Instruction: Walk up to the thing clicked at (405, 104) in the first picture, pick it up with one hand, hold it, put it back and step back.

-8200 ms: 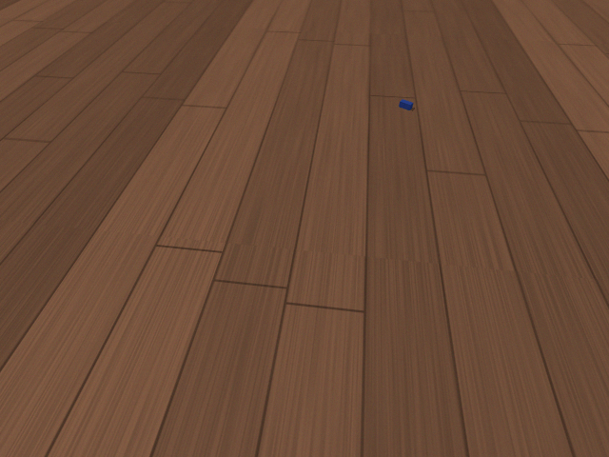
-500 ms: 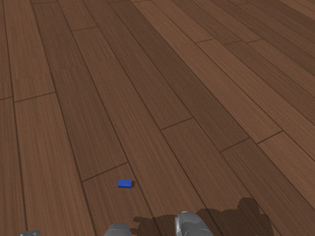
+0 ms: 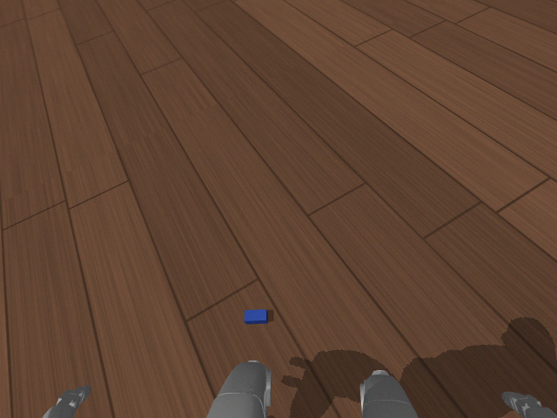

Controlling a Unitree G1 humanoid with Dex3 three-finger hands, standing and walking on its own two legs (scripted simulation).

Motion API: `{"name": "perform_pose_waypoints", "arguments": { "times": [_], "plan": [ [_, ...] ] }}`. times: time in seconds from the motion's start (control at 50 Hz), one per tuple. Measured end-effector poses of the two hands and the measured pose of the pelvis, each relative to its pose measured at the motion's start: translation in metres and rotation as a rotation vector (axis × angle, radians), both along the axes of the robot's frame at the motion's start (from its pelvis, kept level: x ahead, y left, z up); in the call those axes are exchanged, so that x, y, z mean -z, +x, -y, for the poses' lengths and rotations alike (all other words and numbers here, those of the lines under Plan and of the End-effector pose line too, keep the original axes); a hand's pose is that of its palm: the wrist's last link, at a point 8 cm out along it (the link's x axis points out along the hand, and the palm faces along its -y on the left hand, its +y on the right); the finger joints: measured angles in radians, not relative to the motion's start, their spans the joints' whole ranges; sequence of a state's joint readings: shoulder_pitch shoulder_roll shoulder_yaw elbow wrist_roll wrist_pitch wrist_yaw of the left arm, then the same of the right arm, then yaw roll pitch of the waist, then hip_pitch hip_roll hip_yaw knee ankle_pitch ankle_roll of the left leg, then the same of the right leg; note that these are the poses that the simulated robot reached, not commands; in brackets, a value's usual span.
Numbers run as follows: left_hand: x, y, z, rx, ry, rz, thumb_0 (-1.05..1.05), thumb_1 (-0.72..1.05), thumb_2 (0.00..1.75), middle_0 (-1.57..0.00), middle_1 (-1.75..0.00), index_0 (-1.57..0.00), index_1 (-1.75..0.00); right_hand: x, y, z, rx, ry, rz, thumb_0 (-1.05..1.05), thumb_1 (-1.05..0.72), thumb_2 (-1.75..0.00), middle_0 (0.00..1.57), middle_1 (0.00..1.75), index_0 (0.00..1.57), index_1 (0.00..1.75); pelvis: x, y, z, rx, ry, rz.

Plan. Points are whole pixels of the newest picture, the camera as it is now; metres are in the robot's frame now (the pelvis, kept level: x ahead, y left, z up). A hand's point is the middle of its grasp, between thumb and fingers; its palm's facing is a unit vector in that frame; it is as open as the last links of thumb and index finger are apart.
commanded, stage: walk up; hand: left
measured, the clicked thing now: (256, 316) +0.45 +0.20 -0.71
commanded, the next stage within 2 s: none
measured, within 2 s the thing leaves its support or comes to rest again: neither
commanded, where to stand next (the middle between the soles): +0.07 -0.02 m, yaw -2 degrees
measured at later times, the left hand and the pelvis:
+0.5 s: hand out of the picture +0.11 +0.25 -0.15, palm faces -0.10 -0.94 -0.33, open 7.4 cm; pelvis +0.00 -0.03 +0.00, yaw -4 degrees
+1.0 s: hand out of the picture +0.07 +0.38 -0.10, palm faces +0.03 -0.78 -0.62, open 7.4 cm; pelvis +0.00 +0.03 -0.01, yaw -1 degrees
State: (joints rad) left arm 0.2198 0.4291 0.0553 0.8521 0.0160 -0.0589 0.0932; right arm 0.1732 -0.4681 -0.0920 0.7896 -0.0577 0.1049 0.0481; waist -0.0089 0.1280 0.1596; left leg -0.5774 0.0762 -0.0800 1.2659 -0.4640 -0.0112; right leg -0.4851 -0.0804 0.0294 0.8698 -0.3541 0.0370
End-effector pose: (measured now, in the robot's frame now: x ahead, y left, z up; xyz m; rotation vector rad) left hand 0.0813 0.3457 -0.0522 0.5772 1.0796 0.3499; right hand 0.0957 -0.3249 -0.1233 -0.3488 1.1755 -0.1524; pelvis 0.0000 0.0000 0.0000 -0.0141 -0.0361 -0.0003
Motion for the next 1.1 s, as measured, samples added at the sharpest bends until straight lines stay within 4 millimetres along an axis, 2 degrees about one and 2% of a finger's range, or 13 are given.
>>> {"name": "perform_pose_waypoints", "arguments": {
  "times": [0.12,0.22,0.3,0.42,0.5,0.56,0.62,0.68,0.78,0.88,0.98,1.04,1.1],
  "plan": [
    [0.01,-0.018,-0.061,-0.051,0.018,-0.029,0.01,0.9,0.9,-0.2,-0.3,-0.21,-0.3,0.004,-0.008,-0.043,0.021,0.002,0.056,0.0,-0.9,-0.9,0.21,0.3,0.2,0.3,0.012,-0.004,-0.036,0.033,0.051,0.019],
    [0.028,-0.014,-0.06,-0.053,-0.078,-0.074,0.01,0.91,0.9,-0.2,-0.3,-0.2,-0.3,-0.018,-0.038,-0.055,0.041,-0.051,0.019,0.0,-0.9,-0.9,0.21,0.3,0.21,0.3,0.001,-0.005,-0.037,0.037,0.025,0.021],
    [0.044,-0.006,-0.038,-0.018,-0.178,-0.098,0.01,0.91,0.9,-0.2,-0.3,-0.2,-0.3,-0.048,-0.069,-0.029,0.08,-0.164,-0.011,0.0,-0.89,-0.9,0.22,0.31,0.21,0.3,-0.007,-0.005,-0.027,0.051,0.025,0.022],
    [0.061,0.012,0.015,0.035,-0.296,-0.11,0.01,0.91,0.9,-0.2,-0.3,-0.21,-0.3,-0.085,-0.11,0.038,0.124,-0.317,-0.071,0.0,-0.89,-0.9,0.21,0.31,0.21,0.3,-0.009,0.0,-0.001,0.071,0.023,0.019],
    [0.067,0.028,0.054,0.064,-0.305,-0.064,0.01,0.91,0.9,-0.2,-0.3,-0.21,-0.3,-0.081,-0.12,0.084,0.135,-0.342,-0.108,0.0,-0.89,-0.9,0.21,0.3,0.21,0.3,0.001,0.004,0.027,0.073,0.003,0.019],
    [0.066,0.027,0.076,0.079,-0.294,-0.039,0.01,0.91,0.9,-0.2,-0.3,-0.21,-0.3,-0.066,-0.111,0.095,0.163,-0.314,-0.115,0.01,-0.9,-0.9,0.21,0.3,0.2,0.3,0.004,0.004,0.039,0.059,0.002,0.026],
    [0.053,0.021,0.088,0.076,-0.275,-0.036,0.01,0.91,0.9,-0.2,-0.3,-0.21,-0.3,-0.052,-0.087,0.086,0.139,-0.236,-0.091,0.01,-0.9,-0.9,0.2,0.3,0.2,0.3,-0.003,0.006,0.041,0.045,-0.009,0.026],
    [0.035,0.011,0.078,0.051,-0.204,-0.03,0.01,0.9,0.89,-0.21,-0.3,-0.21,-0.3,-0.035,-0.059,0.069,0.081,-0.149,-0.062,0.01,-0.9,-0.9,0.2,0.3,0.2,0.3,-0.007,0.005,0.037,0.035,-0.011,0.025],
    [0.006,-0.008,0.031,-0.008,-0.043,-0.04,0.01,0.9,0.89,-0.21,-0.3,-0.22,-0.3,-0.009,-0.021,0.031,0.038,-0.031,0.002,0.0,-0.9,-0.9,0.21,0.3,0.2,0.3,-0.005,0.0,0.021,0.031,0.001,0.021],
    [-0.016,-0.02,-0.024,-0.036,0.073,-0.019,0.01,0.9,0.9,-0.21,-0.3,-0.21,-0.3,0.009,0.0,-0.01,0.011,0.033,0.037,0.0,-0.9,-0.9,0.21,0.3,0.2,0.3,0.002,-0.008,-0.005,0.008,0.014,0.009],
    [-0.001,-0.023,-0.065,-0.057,0.05,-0.006,0.01,0.9,0.9,-0.2,-0.3,-0.21,-0.3,0.013,-0.005,-0.046,-0.007,0.032,0.073,0.0,-0.9,-0.9,0.21,0.3,0.2,0.3,0.015,-0.005,-0.033,0.018,0.07,0.026],
    [0.011,-0.015,-0.06,-0.054,-0.025,-0.04,0.01,0.91,0.9,-0.2,-0.3,-0.2,-0.3,-0.003,-0.027,-0.05,0.01,0.009,0.054,0.0,-0.9,-0.9,0.21,0.3,0.21,0.3,0.006,0.003,-0.033,0.015,0.062,0.031],
    [0.021,0.001,-0.043,-0.026,-0.115,-0.044,0.01,0.91,0.9,-0.2,-0.3,-0.2,-0.3,-0.027,-0.054,-0.037,0.035,-0.062,0.007,0.0,-0.9,-0.9,0.21,0.3,0.21,0.3,-0.006,0.011,-0.025,0.007,0.054,0.04]
  ]
}}
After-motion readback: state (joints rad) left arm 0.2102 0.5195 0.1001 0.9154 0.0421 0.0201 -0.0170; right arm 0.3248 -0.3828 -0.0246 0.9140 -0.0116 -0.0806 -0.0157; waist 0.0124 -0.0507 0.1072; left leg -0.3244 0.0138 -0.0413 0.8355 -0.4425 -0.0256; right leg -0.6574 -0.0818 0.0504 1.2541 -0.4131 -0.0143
